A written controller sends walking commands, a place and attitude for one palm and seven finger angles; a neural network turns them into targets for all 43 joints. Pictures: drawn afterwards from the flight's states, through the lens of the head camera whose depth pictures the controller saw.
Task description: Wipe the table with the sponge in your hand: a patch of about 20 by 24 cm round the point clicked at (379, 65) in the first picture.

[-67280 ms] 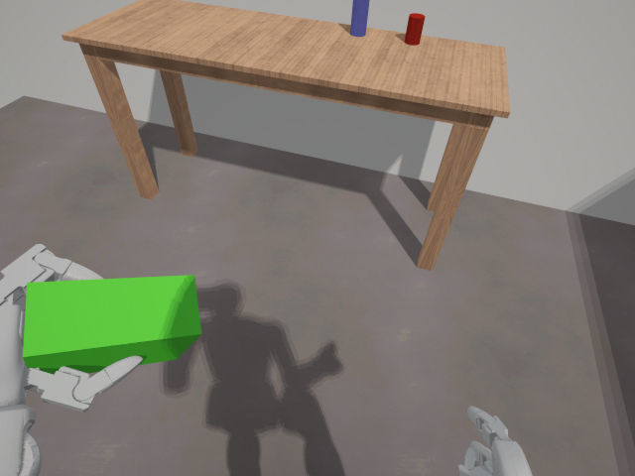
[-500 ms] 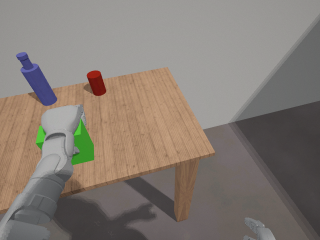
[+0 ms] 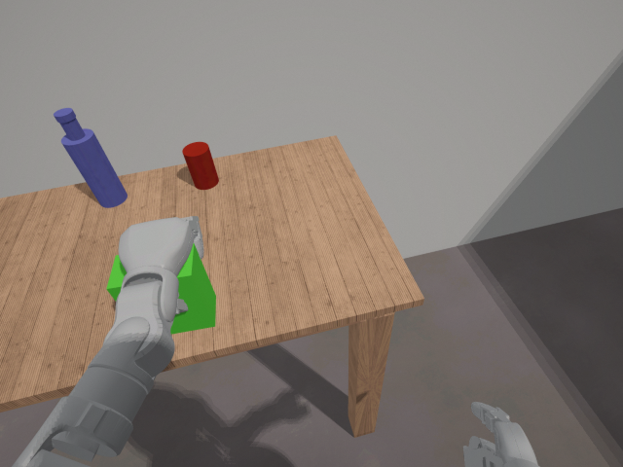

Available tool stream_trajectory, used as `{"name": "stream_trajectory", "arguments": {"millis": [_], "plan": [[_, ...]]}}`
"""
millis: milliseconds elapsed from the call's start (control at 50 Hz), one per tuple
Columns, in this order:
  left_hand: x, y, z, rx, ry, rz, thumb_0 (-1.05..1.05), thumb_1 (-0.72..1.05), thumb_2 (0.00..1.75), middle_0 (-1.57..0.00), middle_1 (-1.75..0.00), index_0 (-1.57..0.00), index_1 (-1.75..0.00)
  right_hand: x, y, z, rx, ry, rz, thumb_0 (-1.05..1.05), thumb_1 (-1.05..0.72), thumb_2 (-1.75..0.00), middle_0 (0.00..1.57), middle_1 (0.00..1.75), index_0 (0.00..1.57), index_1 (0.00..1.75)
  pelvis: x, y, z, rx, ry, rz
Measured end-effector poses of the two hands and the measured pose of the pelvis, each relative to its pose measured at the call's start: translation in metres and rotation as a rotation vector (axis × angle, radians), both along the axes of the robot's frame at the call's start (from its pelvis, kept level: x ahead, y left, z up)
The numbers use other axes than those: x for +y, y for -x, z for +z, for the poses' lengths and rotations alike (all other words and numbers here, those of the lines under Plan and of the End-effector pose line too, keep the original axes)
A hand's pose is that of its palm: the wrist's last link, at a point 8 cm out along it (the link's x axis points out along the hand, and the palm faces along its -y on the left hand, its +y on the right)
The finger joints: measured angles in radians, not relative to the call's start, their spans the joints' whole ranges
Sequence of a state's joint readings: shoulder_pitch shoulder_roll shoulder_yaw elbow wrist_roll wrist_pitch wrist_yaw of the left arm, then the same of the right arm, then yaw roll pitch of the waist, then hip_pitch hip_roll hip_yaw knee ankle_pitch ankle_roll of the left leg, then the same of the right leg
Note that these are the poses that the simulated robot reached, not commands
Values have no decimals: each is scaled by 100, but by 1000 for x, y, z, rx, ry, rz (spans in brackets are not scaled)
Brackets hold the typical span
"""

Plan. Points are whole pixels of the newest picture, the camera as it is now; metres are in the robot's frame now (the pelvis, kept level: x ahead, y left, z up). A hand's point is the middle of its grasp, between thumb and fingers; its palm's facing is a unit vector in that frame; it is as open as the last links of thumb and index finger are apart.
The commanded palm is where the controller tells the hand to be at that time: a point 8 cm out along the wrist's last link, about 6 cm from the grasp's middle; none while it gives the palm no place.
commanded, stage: slide across to the third lane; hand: left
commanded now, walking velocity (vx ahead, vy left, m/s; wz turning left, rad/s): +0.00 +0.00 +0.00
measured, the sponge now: (173, 301) +0.33 +0.26 +0.01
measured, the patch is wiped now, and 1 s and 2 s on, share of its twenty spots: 0.60 0.70 0.85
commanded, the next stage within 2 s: wipe forward along the third lane in 0.26 s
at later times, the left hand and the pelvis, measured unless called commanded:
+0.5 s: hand (213, 257) +0.37 +0.19 +0.08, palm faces +0.00 -0.02 -1.00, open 10.1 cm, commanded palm +0.35 +0.20 +0.12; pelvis -0.01 -0.01 +0.00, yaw -1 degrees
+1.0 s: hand (206, 229) +0.42 +0.21 +0.08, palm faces -0.08 +0.03 -1.00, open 10.0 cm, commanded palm +0.41 +0.22 +0.11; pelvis -0.01 -0.02 +0.00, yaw -1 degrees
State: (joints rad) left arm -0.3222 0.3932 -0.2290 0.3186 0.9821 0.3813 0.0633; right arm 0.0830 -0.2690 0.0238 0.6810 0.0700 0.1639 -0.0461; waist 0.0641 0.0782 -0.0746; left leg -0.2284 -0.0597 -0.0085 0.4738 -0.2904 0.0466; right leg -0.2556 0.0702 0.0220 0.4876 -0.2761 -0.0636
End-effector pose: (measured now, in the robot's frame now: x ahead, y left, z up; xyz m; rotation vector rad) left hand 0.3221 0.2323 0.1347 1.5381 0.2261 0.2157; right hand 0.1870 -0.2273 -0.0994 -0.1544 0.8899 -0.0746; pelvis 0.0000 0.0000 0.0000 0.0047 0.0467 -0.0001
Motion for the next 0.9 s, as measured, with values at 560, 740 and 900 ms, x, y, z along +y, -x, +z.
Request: {"name": "stream_trajectory", "arguments": {"millis": [560, 740, 900], "plan": [[-47, -30, 1, -5, -3, 2, 0, -54, 105, -76, -137, -77, -138, -16, 37, -7, 72, 14, -70, 1, -91, -90, 20, 30, 20, 30, -9, 14, 0, 0, -11, -17], [-39, -52, 0, 53, -21, 23, 0, -54, 105, -77, -137, -77, -138, -37, 57, -10, 109, 55, -112, 1, -91, -90, 20, 30, 20, 30, -17, 16, 0, 28, -11, -16], [-33, -70, 1, 77, -37, -5, 0, -55, 106, -78, -136, -78, -137, -54, 85, -20, 179, 80, -154, 1, -91, -90, 20, 30, 20, 30, -22, 15, -2, 62, -9, -13]]}}
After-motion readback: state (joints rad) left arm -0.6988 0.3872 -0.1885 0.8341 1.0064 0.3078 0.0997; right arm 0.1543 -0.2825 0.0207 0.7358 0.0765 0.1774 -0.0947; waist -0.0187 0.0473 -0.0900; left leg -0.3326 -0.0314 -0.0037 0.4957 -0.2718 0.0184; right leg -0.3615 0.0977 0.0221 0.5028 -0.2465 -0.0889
